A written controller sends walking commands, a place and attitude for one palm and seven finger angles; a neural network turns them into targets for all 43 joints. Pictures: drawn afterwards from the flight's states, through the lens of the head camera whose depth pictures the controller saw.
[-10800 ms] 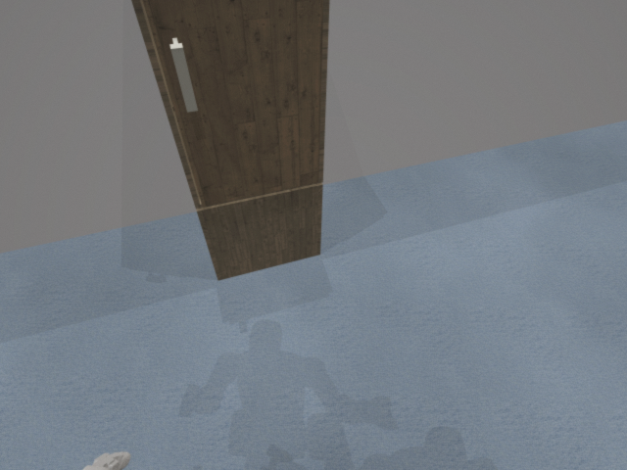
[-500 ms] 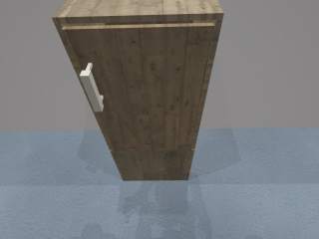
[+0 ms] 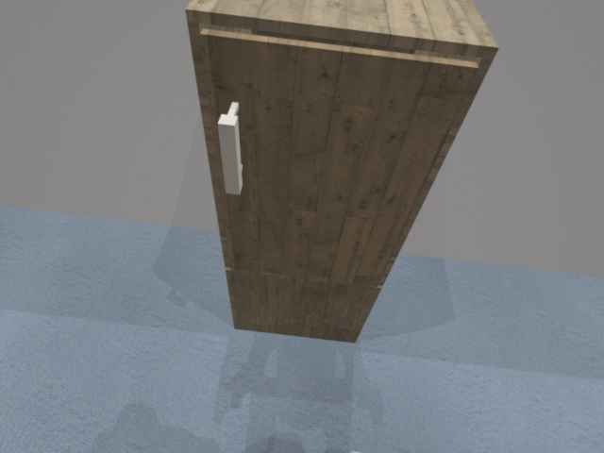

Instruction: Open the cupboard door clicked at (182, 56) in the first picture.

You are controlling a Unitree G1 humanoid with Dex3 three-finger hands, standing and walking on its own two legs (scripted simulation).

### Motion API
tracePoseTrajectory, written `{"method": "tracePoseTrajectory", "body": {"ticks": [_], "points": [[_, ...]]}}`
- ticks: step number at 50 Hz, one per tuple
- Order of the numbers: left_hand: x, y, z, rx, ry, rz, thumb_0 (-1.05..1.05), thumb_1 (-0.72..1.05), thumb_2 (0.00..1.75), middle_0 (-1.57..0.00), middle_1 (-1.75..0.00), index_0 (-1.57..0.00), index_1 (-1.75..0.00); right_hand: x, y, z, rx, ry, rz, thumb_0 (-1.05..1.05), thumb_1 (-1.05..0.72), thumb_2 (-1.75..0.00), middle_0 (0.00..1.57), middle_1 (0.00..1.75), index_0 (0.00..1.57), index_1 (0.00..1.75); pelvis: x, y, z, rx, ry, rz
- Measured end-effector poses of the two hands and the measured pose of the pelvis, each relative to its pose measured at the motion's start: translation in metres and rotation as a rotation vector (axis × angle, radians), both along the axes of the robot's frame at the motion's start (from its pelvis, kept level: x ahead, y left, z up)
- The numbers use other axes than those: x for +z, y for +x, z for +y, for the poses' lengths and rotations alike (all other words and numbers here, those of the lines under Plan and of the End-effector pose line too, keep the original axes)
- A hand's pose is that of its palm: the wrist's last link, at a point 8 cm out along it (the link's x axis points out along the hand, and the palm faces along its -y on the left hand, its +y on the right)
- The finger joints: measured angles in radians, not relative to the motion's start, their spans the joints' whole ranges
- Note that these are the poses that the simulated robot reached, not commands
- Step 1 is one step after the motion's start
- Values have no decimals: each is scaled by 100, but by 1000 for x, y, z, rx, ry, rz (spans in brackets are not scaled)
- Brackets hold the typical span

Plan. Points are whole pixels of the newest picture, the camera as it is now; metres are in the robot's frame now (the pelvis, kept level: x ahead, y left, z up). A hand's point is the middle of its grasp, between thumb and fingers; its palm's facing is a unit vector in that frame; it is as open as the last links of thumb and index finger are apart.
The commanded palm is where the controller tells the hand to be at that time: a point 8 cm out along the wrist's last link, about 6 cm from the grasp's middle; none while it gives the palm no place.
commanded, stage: come to a stop and stand still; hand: left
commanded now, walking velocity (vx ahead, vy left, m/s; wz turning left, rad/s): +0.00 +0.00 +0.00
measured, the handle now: (234, 149) +0.55 +0.17 +0.08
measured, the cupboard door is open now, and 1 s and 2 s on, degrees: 0 0 0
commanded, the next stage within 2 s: look again from close up in 0.62 s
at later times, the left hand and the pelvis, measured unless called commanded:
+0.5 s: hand out of the picture -0.04 +0.13 -0.17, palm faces +0.02 -0.99 -0.13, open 7.4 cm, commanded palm none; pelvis -0.03 -0.01 +0.01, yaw -1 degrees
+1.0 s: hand out of the picture +0.00 +0.16 -0.17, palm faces +0.01 -0.98 -0.21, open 7.4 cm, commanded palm none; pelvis -0.01 -0.01 +0.00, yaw -1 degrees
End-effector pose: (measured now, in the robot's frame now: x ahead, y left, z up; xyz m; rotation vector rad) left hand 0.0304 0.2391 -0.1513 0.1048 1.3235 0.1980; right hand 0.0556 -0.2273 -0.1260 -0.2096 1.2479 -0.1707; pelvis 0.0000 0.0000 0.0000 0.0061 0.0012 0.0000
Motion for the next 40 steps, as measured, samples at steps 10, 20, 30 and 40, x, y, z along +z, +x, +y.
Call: {"method": "tracePoseTrajectory", "body": {"ticks": [10,20,30,40], "points": [[7,-54,-16,-24,4,99,1,91,90,-20,-30,-20,-29,-15,-16,10,-25,76,-18,0,-93,-90,20,30,20,30,-1,-16,0,-28,32,21],[9,-74,-46,-43,-45,83,1,90,90,-20,-30,-20,-29,-11,-64,-9,-57,62,57,0,-94,-90,20,30,20,30,6,-28,-10,-20,5,-26],[7,-85,-57,-44,-63,112,1,91,90,-20,-30,-20,-29,-12,-123,0,-92,86,212,0,-92,-90,20,30,20,30,7,-33,-18,-14,0,-15],[10,-90,-55,-64,-34,148,1,90,90,-20,-30,-20,-29,-22,-130,14,-97,139,244,0,-91,-90,20,30,20,30,2,-28,-16,-10,-25,7]]}}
